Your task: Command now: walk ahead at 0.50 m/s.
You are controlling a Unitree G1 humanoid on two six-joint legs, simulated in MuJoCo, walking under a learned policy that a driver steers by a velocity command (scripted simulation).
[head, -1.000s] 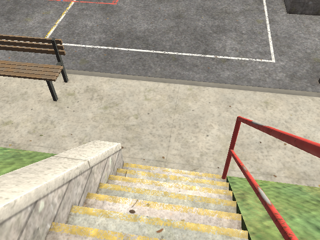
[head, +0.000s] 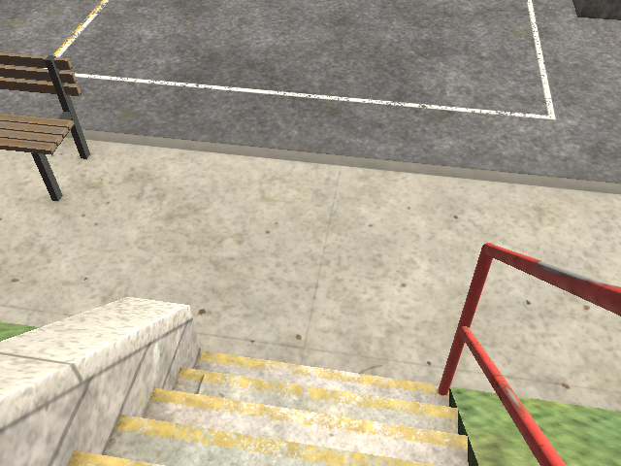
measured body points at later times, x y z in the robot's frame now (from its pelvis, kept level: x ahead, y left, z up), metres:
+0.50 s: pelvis +0.29 -0.05 -0.28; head +0.26 -0.07 +0.17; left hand +0.29 +0.21 -0.41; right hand +0.28 -0.29 -0.43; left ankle +0.19 +0.09 -0.72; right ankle +0.27 -0.13 -1.01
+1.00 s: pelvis +0.53 -0.02 -0.51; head +0.53 -0.03 -0.06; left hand +0.54 +0.24 -0.63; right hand +0.52 -0.29 -0.65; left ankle +0.51 +0.05 -1.22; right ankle +0.58 -0.17 -1.08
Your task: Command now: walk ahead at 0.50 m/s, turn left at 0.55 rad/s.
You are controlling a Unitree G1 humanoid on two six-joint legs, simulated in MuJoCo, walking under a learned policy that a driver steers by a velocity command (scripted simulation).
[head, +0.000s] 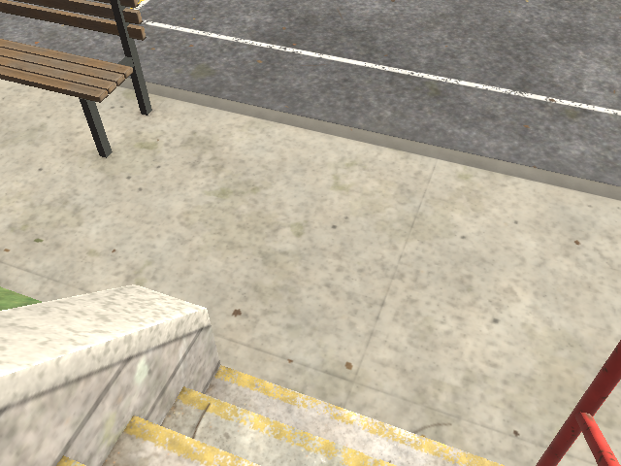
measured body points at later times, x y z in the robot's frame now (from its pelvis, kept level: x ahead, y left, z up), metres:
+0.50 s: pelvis +0.21 -0.10 -0.23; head +0.21 -0.09 +0.23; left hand +0.06 +0.12 -0.36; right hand +0.39 -0.27 -0.34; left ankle +0.34 +0.07 -0.77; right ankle +0.15 -0.16 -0.93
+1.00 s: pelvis +0.37 -0.06 -0.32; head +0.39 -0.07 +0.13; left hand +0.44 +0.25 -0.38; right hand +0.49 -0.26 -0.47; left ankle +0.30 +0.06 -0.93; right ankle +0.47 -0.17 -1.02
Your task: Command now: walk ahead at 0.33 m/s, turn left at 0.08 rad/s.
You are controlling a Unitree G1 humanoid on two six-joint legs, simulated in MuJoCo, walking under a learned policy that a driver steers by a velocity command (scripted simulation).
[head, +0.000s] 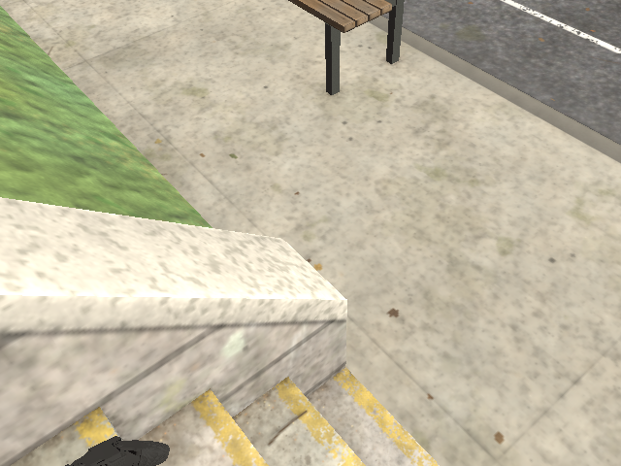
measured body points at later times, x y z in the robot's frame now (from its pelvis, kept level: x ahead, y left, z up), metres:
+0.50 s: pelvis +0.21 +0.02 -0.13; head +0.21 +0.00 +0.32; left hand +0.20 +0.28 -0.25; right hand +0.42 -0.19 -0.20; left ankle +0.33 +0.12 -0.83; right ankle +0.00 -0.12 -0.79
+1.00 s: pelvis +0.37 -0.04 -0.23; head +0.37 -0.05 +0.22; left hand +0.61 +0.10 -0.35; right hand +0.17 -0.14 -0.38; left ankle +0.33 +0.12 -0.82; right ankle +0.35 -0.16 -0.97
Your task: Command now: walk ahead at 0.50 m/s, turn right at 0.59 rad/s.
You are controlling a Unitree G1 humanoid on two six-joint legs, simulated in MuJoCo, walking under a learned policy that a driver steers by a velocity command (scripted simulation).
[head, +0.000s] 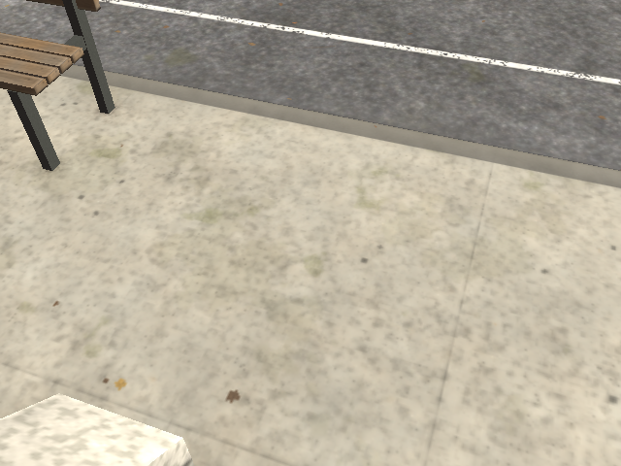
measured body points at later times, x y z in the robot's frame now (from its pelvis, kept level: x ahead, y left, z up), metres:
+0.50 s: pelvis +0.25 -0.01 -0.25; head +0.23 +0.00 +0.20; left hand +0.22 +0.22 -0.39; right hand +0.37 -0.26 -0.35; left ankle +0.33 +0.07 -1.01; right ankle +0.03 -0.12 -0.76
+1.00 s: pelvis +0.50 -0.10 -0.44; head +0.52 -0.13 +0.01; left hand +0.80 -0.06 -0.54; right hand +0.25 -0.13 -0.57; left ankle +0.35 +0.09 -0.99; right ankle +0.57 -0.29 -1.16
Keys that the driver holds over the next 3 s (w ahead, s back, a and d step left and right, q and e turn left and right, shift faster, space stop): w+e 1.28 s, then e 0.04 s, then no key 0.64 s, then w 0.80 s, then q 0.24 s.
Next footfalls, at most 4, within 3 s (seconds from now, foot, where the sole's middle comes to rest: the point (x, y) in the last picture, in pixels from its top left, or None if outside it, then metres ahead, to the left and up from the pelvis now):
0.04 right None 0.05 -0.11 -0.85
0.48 left None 0.38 0.08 -1.06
1.04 right None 0.57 -0.28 -1.28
1.32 left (367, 394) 0.94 -0.24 -1.28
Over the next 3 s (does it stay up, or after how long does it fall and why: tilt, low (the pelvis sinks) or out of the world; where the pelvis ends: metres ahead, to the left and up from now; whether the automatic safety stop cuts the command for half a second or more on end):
stays up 1.10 -0.57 -0.49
